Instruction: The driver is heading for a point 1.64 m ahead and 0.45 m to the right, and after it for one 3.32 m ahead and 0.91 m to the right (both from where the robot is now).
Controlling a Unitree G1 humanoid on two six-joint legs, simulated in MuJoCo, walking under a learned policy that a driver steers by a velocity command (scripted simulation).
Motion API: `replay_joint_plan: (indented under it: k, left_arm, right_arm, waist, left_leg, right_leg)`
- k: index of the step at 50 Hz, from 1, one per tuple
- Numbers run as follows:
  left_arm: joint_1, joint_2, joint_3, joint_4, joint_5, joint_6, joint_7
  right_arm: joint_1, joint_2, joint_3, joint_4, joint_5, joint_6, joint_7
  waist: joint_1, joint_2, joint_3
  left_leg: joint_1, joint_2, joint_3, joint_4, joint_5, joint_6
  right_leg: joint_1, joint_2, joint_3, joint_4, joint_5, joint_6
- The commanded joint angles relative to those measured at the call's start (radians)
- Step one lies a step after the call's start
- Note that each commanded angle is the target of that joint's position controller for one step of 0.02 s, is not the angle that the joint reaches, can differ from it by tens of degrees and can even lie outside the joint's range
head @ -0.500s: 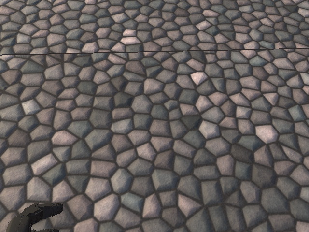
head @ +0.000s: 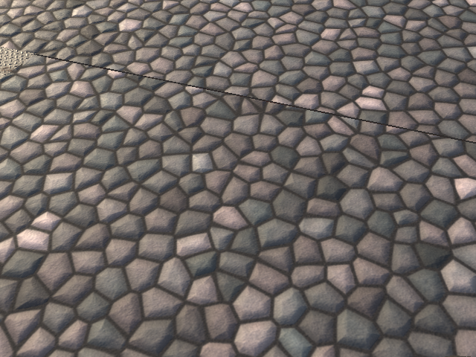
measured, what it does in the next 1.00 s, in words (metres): steps on the spot, turning right: left foot, then right foot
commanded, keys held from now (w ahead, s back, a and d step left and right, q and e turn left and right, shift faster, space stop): e+shift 0.58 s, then q+shift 0.42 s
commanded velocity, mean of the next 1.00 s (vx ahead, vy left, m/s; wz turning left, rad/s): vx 0.00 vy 0.00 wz -0.34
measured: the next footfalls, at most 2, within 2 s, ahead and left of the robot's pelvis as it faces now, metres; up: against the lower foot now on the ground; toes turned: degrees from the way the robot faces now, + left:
left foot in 0.08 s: +0.02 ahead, +0.14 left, +0.00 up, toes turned -8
right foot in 0.44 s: +0.02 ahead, -0.14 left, +0.00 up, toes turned -25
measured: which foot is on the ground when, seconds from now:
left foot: up 0.00-0.06, down 0.08-0.44, up 0.46-0.90, down 0.92-1.00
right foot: down 0.00-0.08, up 0.10-0.42, down 0.44-0.94, up 0.96-1.00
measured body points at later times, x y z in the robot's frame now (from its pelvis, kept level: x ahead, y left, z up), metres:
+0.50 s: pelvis -0.01 -0.03 -0.02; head +0.04 -0.06 +0.42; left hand +0.26 +0.18 -0.10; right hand +0.04 -0.35 -0.12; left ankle -0.02 +0.15 -0.70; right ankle -0.02 -0.12 -0.74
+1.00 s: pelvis +0.04 -0.03 -0.01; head +0.08 -0.02 +0.43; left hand +0.32 +0.13 -0.11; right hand +0.03 -0.34 -0.10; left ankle +0.08 +0.07 -0.74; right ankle -0.03 -0.12 -0.71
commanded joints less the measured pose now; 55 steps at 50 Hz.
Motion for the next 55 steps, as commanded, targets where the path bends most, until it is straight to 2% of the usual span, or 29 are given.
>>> replay_joint_plan:
  k: [1,3,4,5,6,7,9,10,16,21,22,23,24,25,27,28,30,36,38,41,45,46,47,48,49,50,51,53,55]
  left_arm:
    - [-0.025,0.244,0.06,-0.07,-0.023,-0.003,-0.007]
    - [-0.029,0.227,0.059,-0.078,-0.045,-0.007,-0.002]
    - [-0.034,0.189,0.049,-0.087,-0.042,-0.016,0.0]
    - [-0.024,0.115,0.032,-0.111,-0.029,-0.03,-0.007]
    - [-0.023,0.123,0.033,-0.122,-0.032,-0.04,-0.01]
    - [-0.03,0.186,0.056,-0.112,-0.03,-0.036,-0.01]
    - [0.024,0.175,0.069,-0.082,-0.03,0.004,0.002]
    - [0.024,0.158,0.065,-0.087,-0.025,0.021,0.004]
    - [-0.073,0.093,0.033,-0.191,-0.022,0.036,-0.038]
    - [0.013,0.142,0.065,-0.2,-0.025,0.059,-0.047]
    - [0.086,0.185,0.088,-0.182,-0.02,0.057,-0.031]
    - [0.151,0.339,0.13,-0.198,-0.017,0.048,-0.008]
    - [0.131,0.387,0.125,-0.231,0.025,0.018,-0.017]
    - [0.121,0.32,0.105,-0.232,0.024,-0.007,-0.03]
    - [0.039,0.258,0.086,-0.223,-0.013,-0.016,-0.011]
    - [-0.027,0.239,0.077,-0.237,-0.024,-0.005,0.002]
    - [-0.082,0.222,0.065,-0.261,-0.005,0.008,0.02]
    - [-0.086,0.099,0.003,-0.211,0.03,-0.002,0.022]
    - [-0.08,0.116,0.003,-0.187,0.044,-0.009,0.007]
    - [-0.083,0.196,0.027,-0.169,0.029,-0.001,0.01]
    - [-0.09,0.188,0.035,-0.161,-0.003,0.016,0.034]
    - [-0.079,0.174,0.037,-0.16,-0.006,0.016,0.038]
    - [-0.083,0.146,0.036,-0.189,0.017,0.008,0.04]
    - [-0.177,0.124,0.03,-0.228,0.034,-0.003,0.038]
    - [-0.235,0.11,0.025,-0.248,0.03,-0.01,0.035]
    - [-0.213,0.109,0.029,-0.24,0.016,-0.012,0.028]
    - [-0.195,0.102,0.03,-0.224,0.008,-0.011,0.025]
    - [-0.199,0.104,0.034,-0.218,0.01,-0.013,0.023]
    - [-0.198,0.075,0.028,-0.213,0.004,-0.02,0.013]
  right_arm:
    - [-0.008,-0.085,-0.026,-0.058,0.016,-0.025,-0.007]
    - [0.052,-0.109,-0.036,-0.032,0.021,-0.031,-0.013]
    - [0.096,-0.143,-0.046,-0.026,0.013,-0.03,-0.022]
    - [0.104,-0.222,-0.066,-0.023,-0.015,-0.018,-0.033]
    - [0.084,-0.201,-0.066,-0.011,-0.035,-0.011,-0.026]
    - [0.061,-0.136,-0.047,-0.036,-0.043,-0.02,-0.024]
    - [-0.05,-0.082,-0.029,-0.047,-0.019,-0.036,-0.027]
    - [-0.073,-0.08,-0.03,-0.042,-0.005,-0.043,-0.028]
    - [-0.04,-0.137,-0.055,-0.005,-0.005,-0.037,-0.03]
    - [-0.046,-0.157,-0.07,0.021,0.039,-0.055,0.004]
    - [0.009,-0.126,-0.065,0.045,0.036,-0.061,0.013]
    - [0.01,-0.082,-0.051,0.007,-0.004,-0.066,0.016]
    - [-0.084,-0.051,-0.032,-0.057,-0.028,-0.072,0.007]
    - [-0.137,-0.109,-0.044,-0.047,-0.01,-0.071,0.003]
    - [-0.125,-0.113,-0.046,-0.025,-0.004,-0.071,-0.012]
    - [-0.109,-0.131,-0.052,-0.019,-0.011,-0.066,-0.019]
    - [-0.047,-0.118,-0.05,0.02,-0.009,-0.06,-0.011]
    - [0.005,-0.037,-0.002,0.078,0.005,-0.038,0.005]
    - [-0.014,-0.067,-0.005,0.069,0.014,-0.035,0.011]
    - [-0.037,-0.137,-0.022,0.033,0.028,-0.037,0.013]
    - [0.058,-0.11,-0.02,0.042,0.03,-0.046,0.03]
    - [0.073,-0.131,-0.027,0.041,0.025,-0.047,0.03]
    - [0.101,-0.22,-0.053,0.038,0.02,-0.049,0.02]
    - [0.122,-0.258,-0.066,0.033,0.018,-0.051,0.016]
    - [0.196,-0.229,-0.061,0.039,-0.004,-0.06,0.015]
    - [0.184,-0.218,-0.059,0.041,-0.007,-0.071,0.011]
    - [0.135,-0.206,-0.06,0.03,0.007,-0.073,0.006]
    - [0.054,-0.179,-0.055,0.006,0.038,-0.052,-0.011]
    - [0.051,-0.186,-0.061,-0.003,0.034,-0.024,-0.021]
  waist:
    - [-0.025,-0.24,-0.088]
    - [-0.059,-0.219,-0.117]
    - [-0.071,-0.168,-0.163]
    - [-0.049,0.08,-0.186]
    - [-0.061,0.273,-0.189]
    - [-0.082,0.206,-0.163]
    - [-0.027,0.144,-0.108]
    - [-0.025,0.148,-0.082]
    - [-0.076,0.147,-0.095]
    - [-0.024,0.13,-0.11]
    - [0.001,0.035,-0.141]
    - [0.007,-0.266,-0.154]
    - [0.016,-0.37,-0.265]
    - [0.054,-0.196,-0.273]
    - [-0.013,-0.088,-0.159]
    - [-0.046,-0.097,-0.133]
    - [-0.076,-0.118,-0.157]
    - [-0.048,-0.143,-0.18]
    - [-0.023,-0.164,-0.118]
    - [-0.011,-0.159,-0.032]
    - [-0.056,-0.116,-0.069]
    - [-0.059,-0.071,-0.073]
    - [-0.03,0.121,-0.096]
    - [-0.065,0.262,-0.079]
    - [-0.129,0.263,-0.122]
    - [-0.109,0.177,-0.147]
    - [-0.082,0.107,-0.149]
    - [-0.057,0.078,-0.15]
    - [-0.059,0.096,-0.16]
  left_leg:
    - [0.081,-0.064,0.088,-0.29,0.087,-0.001]
    - [0.243,-0.04,0.053,-0.488,0.239,0.055]
    - [0.387,0.054,0.01,-0.464,0.329,0.091]
    - [0.497,0.261,-0.15,-0.394,0.608,0.196]
    - [0.434,0.405,-0.253,-0.425,0.733,0.323]
    - [0.402,0.423,-0.246,-0.447,0.795,0.366]
    - [0.347,0.327,-0.088,-0.444,0.745,0.296]
    - [0.333,0.31,-0.04,-0.449,0.737,0.279]
    - [0.313,0.312,0.111,-0.44,0.652,0.273]
    - [0.253,0.331,0.207,-0.269,0.603,0.185]
    - [0.169,0.271,0.269,-0.103,0.545,0.124]
    - [-0.147,0.143,0.321,0.238,0.084,0.018]
    - [-0.359,-0.013,0.12,0.465,-0.286,-0.012]
    - [-0.374,0.022,0.018,0.524,-0.249,0.008]
    - [-0.364,0.053,0.0,0.424,-0.079,0.04]
    - [-0.322,0.059,-0.002,0.351,-0.008,0.039]
    - [-0.237,0.03,0.033,0.329,0.081,0.021]
    - [-0.005,0.095,0.071,0.042,0.179,-0.004]
    - [0.049,0.092,0.089,-0.024,0.17,0.012]
    - [-0.026,0.066,0.122,-0.063,0.073,0.043]
    - [0.014,0.049,0.147,-0.231,0.181,0.09]
    - [0.06,0.063,0.09,-0.31,0.349,0.122]
    - [0.14,0.183,-0.135,-0.354,0.645,0.199]
    - [0.248,0.301,-0.383,-0.419,0.79,0.357]
    - [0.364,0.361,-0.482,-0.467,0.799,0.438]
    - [0.402,0.333,-0.433,-0.445,0.775,0.413]
    - [0.409,0.283,-0.365,-0.419,0.773,0.363]
    - [0.38,0.219,-0.29,-0.413,0.737,0.299]
    - [0.36,0.179,-0.284,-0.406,0.737,0.29]
  right_leg:
    - [0.118,-0.166,0.271,-0.075,0.327,-0.193]
    - [0.066,-0.149,0.316,-0.04,0.318,-0.147]
    - [-0.043,-0.121,0.293,0.014,0.206,-0.095]
    - [-0.247,-0.018,0.146,0.196,-0.04,-0.02]
    - [-0.346,0.032,-0.002,0.356,-0.374,0.029]
    - [-0.374,-0.007,0.008,0.575,-0.43,0.065]
    - [-0.401,-0.037,0.012,0.72,-0.334,0.097]
    - [-0.421,-0.053,0.007,0.723,-0.272,0.112]
    - [-0.29,-0.082,-0.085,0.433,-0.14,0.099]
    - [-0.047,-0.011,-0.17,0.146,-0.032,0.01]
    - [0.114,0.015,-0.126,0.048,0.097,-0.035]
    - [0.343,-0.209,0.243,-0.006,0.603,-0.155]
    - [0.381,-0.388,0.617,-0.073,0.607,-0.383]
    - [0.365,-0.372,0.531,-0.103,0.483,-0.372]
    - [0.244,-0.26,0.388,-0.105,0.292,-0.261]
    - [0.174,-0.223,0.344,-0.109,0.257,-0.226]
    - [0.114,-0.194,0.278,-0.104,0.313,-0.211]
    - [0.037,-0.17,0.133,-0.109,0.219,-0.193]
    - [-0.013,-0.187,0.139,-0.139,0.071,-0.202]
    - [0.03,-0.24,0.183,-0.12,0.074,-0.224]
    - [0.141,-0.263,0.146,0.003,0.331,-0.186]
    - [0.123,-0.215,0.095,0.07,0.262,-0.132]
    - [0.021,-0.088,-0.033,0.266,0.133,-0.047]
    - [-0.211,0.092,-0.096,0.432,-0.162,0.038]
    - [-0.362,0.114,0.005,0.629,-0.463,0.051]
    - [-0.395,0.083,0.066,0.723,-0.444,0.047]
    - [-0.412,0.065,0.079,0.735,-0.382,0.05]
    - [-0.38,0.041,0.075,0.604,-0.274,0.067]
    - [-0.322,0.071,0.048,0.49,-0.224,0.09]
Velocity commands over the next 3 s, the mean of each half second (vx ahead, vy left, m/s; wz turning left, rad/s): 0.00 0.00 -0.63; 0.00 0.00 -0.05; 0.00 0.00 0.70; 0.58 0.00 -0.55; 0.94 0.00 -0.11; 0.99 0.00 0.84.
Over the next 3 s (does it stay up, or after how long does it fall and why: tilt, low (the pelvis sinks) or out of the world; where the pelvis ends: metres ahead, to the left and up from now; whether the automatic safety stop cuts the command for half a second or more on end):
stays up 1.02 -0.53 -0.03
